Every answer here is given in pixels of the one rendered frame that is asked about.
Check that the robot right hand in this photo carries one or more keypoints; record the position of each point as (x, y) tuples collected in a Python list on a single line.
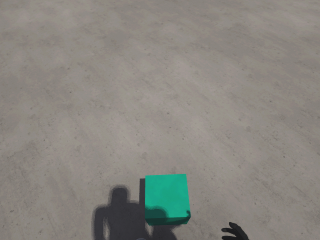
[(235, 230)]

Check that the carton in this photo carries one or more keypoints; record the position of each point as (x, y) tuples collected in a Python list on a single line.
[(167, 199)]

